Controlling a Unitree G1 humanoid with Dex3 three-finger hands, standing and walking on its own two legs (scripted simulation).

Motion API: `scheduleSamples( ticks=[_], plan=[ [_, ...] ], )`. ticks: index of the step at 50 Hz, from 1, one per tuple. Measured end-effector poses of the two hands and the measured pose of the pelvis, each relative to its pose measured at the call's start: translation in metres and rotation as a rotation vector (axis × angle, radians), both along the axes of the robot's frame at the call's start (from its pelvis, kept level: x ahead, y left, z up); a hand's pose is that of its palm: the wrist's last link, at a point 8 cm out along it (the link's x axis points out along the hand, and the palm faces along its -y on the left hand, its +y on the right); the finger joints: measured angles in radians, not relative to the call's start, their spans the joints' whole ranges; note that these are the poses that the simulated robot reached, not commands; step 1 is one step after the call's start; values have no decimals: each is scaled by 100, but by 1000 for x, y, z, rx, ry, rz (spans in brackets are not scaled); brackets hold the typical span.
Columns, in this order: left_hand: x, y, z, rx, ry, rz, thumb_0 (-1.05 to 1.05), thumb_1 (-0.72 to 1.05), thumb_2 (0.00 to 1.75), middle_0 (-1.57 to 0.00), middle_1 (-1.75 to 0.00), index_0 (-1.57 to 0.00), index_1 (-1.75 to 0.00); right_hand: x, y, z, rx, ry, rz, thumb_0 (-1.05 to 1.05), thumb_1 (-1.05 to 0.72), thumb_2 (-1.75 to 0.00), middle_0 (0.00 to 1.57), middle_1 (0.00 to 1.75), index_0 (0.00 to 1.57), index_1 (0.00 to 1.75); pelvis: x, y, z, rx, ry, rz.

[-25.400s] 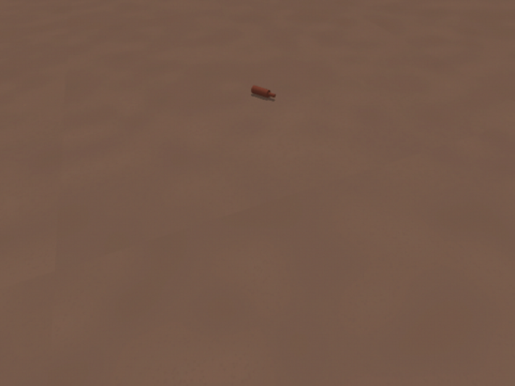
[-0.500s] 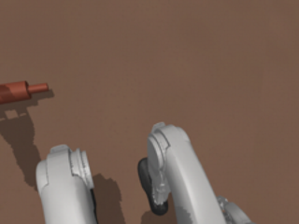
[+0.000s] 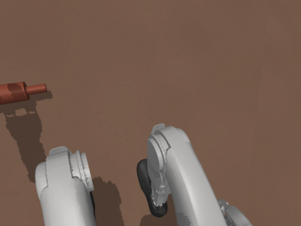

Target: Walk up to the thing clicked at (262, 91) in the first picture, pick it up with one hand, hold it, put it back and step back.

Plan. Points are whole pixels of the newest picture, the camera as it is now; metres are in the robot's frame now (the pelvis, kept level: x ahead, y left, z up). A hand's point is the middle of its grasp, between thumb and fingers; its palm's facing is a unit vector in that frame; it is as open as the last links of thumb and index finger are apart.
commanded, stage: approach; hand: left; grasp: from above
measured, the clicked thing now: (10, 93) +0.50 +0.32 -0.29
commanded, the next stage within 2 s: close in in 0.48 s
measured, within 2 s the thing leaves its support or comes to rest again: neither
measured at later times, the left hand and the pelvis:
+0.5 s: hand out of the picture +0.46 +0.35 -0.17, palm faces -0.49 -0.10 -0.86, open 14.0 cm; pelvis +0.00 +0.00 +0.00, yaw +0 degrees
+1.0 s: hand out of the picture +0.47 +0.33 -0.20, palm faces -0.48 -0.10 -0.87, open 13.9 cm; pelvis -0.01 +0.00 -0.01, yaw -1 degrees
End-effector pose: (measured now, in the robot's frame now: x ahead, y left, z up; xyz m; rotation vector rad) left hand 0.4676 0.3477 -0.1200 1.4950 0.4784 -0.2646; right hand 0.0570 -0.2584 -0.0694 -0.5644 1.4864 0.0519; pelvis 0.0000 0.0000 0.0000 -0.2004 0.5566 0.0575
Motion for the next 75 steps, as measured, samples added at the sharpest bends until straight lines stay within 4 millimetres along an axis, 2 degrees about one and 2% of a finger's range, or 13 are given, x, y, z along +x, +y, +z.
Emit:
scheduleSamples(
  ticks=[6,10,21,26,34,42,51,60,66,75],
  plan=[
    [25,-25,2,-16,-64,-8,0,-52,101,-8,-102,-10,-101,-8,0,5,-12,-17,-29,0,-90,-89,20,30,20,30,2,0,0,-4,12,-5],
    [32,-30,5,13,-68,19,0,-51,101,-8,-102,-10,-101,-15,0,5,-4,-18,-60,0,-90,-89,20,30,20,30,2,-1,1,-1,21,-6],
    [4,-6,2,29,77,119,1,-52,100,-8,-104,-10,-102,-23,0,-5,37,12,-54,0,-90,-89,20,30,20,30,-3,-3,2,19,-1,-5],
    [7,3,4,2,41,64,0,-52,100,-9,-104,-10,-102,-17,-3,-1,1,19,-21,0,-90,-89,20,30,20,30,-3,-2,-1,6,-11,-2],
    [11,-5,3,-16,-1,-5,0,-51,104,-9,-105,-11,-104,-3,-3,11,-31,3,-6,0,-90,-89,20,30,20,30,1,2,2,-13,4,3],
    [4,-13,-10,-12,31,13,0,-51,103,-8,-104,-10,-103,2,1,11,-13,-32,9,0,-90,-89,20,30,20,30,-1,2,3,-12,-4,2],
    [6,-20,-31,-13,38,29,0,-52,104,-8,-102,-9,-102,-19,3,4,-4,-3,11,0,-90,-89,20,30,20,30,-5,-1,-6,-6,-27,-10],
    [11,-27,-54,-16,29,27,0,-52,103,-8,-100,-8,-101,-34,6,6,-2,44,21,0,-90,-89,20,30,20,30,-2,-2,-11,-10,-34,-24],
    [16,-28,-62,-15,8,48,0,-52,101,-8,-100,-8,-100,-30,6,8,0,41,43,0,-90,-89,20,30,20,30,1,-1,-13,-19,-38,-30],
    [14,-23,-68,-18,11,78,0,-52,100,-8,-99,-8,-99,-10,7,9,15,9,95,0,-90,-90,20,30,20,30,3,1,-13,-32,-40,-33]
  ],
)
